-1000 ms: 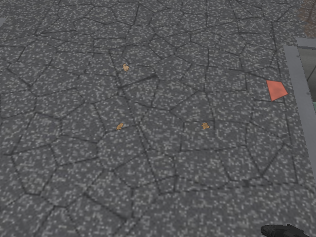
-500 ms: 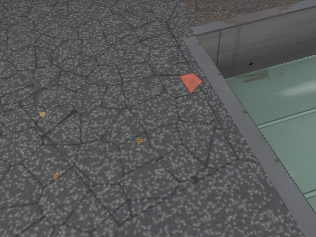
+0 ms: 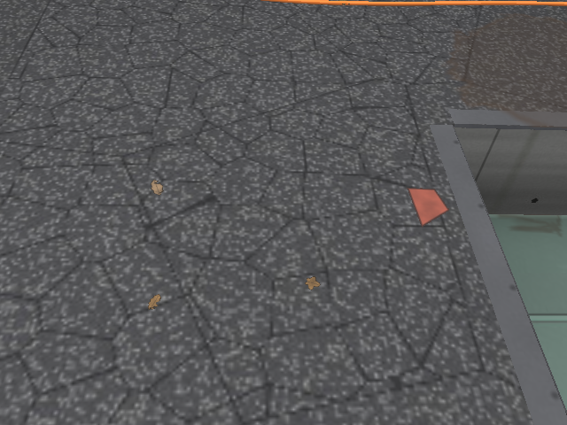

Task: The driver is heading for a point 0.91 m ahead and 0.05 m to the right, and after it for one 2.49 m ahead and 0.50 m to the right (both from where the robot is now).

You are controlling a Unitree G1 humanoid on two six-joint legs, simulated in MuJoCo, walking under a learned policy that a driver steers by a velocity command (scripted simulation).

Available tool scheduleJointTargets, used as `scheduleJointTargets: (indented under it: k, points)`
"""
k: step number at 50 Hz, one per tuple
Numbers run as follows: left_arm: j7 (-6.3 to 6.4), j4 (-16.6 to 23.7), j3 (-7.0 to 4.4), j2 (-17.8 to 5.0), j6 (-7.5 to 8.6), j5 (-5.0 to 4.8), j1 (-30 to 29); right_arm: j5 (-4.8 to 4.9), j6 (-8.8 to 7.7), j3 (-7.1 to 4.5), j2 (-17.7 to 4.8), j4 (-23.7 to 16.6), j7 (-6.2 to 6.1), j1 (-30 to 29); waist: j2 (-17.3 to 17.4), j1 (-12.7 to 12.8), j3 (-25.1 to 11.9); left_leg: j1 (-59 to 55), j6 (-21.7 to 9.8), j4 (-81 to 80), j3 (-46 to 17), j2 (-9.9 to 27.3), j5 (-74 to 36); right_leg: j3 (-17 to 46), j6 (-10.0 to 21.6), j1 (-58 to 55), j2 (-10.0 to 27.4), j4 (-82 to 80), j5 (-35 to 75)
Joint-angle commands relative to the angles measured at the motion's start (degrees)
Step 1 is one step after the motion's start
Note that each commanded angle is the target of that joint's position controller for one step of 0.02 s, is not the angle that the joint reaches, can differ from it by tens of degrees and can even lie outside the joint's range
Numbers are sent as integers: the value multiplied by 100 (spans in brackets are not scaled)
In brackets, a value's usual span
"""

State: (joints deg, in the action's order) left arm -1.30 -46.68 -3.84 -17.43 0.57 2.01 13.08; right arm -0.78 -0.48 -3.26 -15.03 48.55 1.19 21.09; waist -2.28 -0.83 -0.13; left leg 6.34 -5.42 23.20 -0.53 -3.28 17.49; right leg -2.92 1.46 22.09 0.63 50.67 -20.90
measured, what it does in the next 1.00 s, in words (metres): walks ahead: right foot, then left foot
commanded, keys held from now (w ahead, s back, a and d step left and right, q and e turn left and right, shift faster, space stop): w+q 0.18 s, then w+e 0.82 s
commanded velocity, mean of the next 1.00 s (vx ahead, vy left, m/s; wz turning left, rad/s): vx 0.47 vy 0.00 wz -0.13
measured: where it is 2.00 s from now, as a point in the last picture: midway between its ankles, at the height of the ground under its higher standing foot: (324, 270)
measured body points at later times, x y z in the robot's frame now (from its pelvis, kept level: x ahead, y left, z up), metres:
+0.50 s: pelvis +0.27 -0.01 -0.01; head +0.30 -0.02 +0.44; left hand +0.32 +0.27 -0.13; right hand +0.36 -0.27 -0.14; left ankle +0.16 +0.09 -0.65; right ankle +0.32 -0.07 -0.74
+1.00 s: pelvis +0.55 +0.04 +0.00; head +0.58 +0.05 +0.45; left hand +0.64 +0.32 -0.14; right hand +0.64 -0.24 -0.10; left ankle +0.60 +0.13 -0.74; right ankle +0.44 -0.06 -0.66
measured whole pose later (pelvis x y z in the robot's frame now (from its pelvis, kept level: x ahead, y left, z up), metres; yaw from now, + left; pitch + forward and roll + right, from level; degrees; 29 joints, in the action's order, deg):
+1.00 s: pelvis +0.55 +0.04 +0.00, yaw -12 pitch +1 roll +0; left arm -1.2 -48.2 -4.4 -18.0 1.3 1.4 18.6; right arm -2.3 -4.1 -1.3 -14.4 43.2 -0.5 9.5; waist -2.4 2.1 2.0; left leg 16.3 -1.9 25.6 3.5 -0.4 10.4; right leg 2.4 3.7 23.0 -2.0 63.7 -20.3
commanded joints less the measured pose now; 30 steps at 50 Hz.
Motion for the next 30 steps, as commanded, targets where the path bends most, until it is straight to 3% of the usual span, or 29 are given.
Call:
scheduleJointTargets:
  k: [1,4,8,12,14,15,16,17,18,19,20,21,22,24,26,30]
  points:
    - [-93,468,-47,-517,201,104,-593,50,-180,-182,-844,-244,-94,85,653,-39,603,-1017,-802,-1604,-2006,1383,-303,296,-166,2109,238,451,721]
    - [-90,586,16,-357,125,89,-824,95,-269,-195,-865,-66,-68,482,595,-93,432,-1031,-784,-1325,-1636,1210,-1935,164,-321,2151,181,422,1020]
    - [-106,911,116,-260,122,19,-1637,48,-260,-199,-858,71,-106,812,750,-340,623,-767,-757,-1225,-1578,1039,-2458,45,-418,2110,81,-437,1422]
    - [-147,1048,200,-183,184,-28,-1935,31,-311,-156,-841,201,-166,860,879,-425,673,-714,-583,-1313,-1386,1159,-3136,-164,-123,1272,-12,-1551,1877]
    - [-85,930,147,-332,198,-49,-1483,11,-375,-148,-933,206,-175,600,923,-147,552,-768,-371,-1082,-1187,1252,-4200,-203,180,446,-152,-1843,1735]
    - [-27,769,87,-464,202,-64,-981,-21,-392,-163,-1009,222,-189,516,957,72,285,-943,-271,-555,-1053,1248,-5215,-237,314,-74,-323,-1844,1448]
    - [46,487,17,-590,221,-90,-127,-72,-373,-179,-1066,241,-191,455,879,442,-180,-1066,-189,455,-858,1148,-5930,-291,456,-846,-520,-1987,1204]
    - [120,222,-44,-701,262,-59,776,-80,-364,-172,-1047,243,-195,421,711,868,-649,-595,-111,1720,-643,958,-5453,-69,619,-1962,-291,-2168,1220]
    - [186,136,-154,-1178,291,69,1506,-2,-362,-56,-592,85,-162,730,-198,899,-1394,634,38,3651,-354,492,-3407,1890,1051,-3311,1074,-2334,-93]
    - [115,1,-229,-1445,256,54,1424,34,-377,-19,-340,67,-99,1181,-1423,478,-1567,2262,206,5157,-279,-537,1073,4860,1769,-3882,2107,-3418,-177]
    - [39,50,-158,-1021,232,-146,803,-151,-397,-45,-692,8,-118,634,-625,326,-777,2756,61,5390,-597,-65,729,4912,1673,-3193,1841,-3702,-600]
    - [10,144,-102,-689,243,-183,336,-134,-438,-50,-772,-91,-84,101,-116,247,-180,2797,51,5170,-525,243,153,3856,1590,-2430,1661,-3674,-238]
    - [-3,126,-51,-503,267,-143,217,-143,-469,-17,-715,-176,-60,-218,135,204,19,2677,62,4834,-445,423,-89,3234,1478,-1959,1346,-3730,494]
    - [28,-57,17,-340,321,-147,317,-220,-384,26,-592,-264,-14,-269,-11,-29,107,2348,219,4312,-390,615,-123,2551,1336,-1418,936,-3835,1493]
    - [42,-163,-17,-438,380,-183,515,-232,-291,74,-472,-332,16,-321,-90,-91,66,2290,399,3930,-257,648,-29,2278,1425,-1227,829,-3914,2013]
    - [82,-257,-74,-563,358,-201,857,-208,-222,163,-362,-716,25,-1360,-52,117,424,2692,737,2716,-14,759,-717,2050,1425,-882,654,-4243,1738]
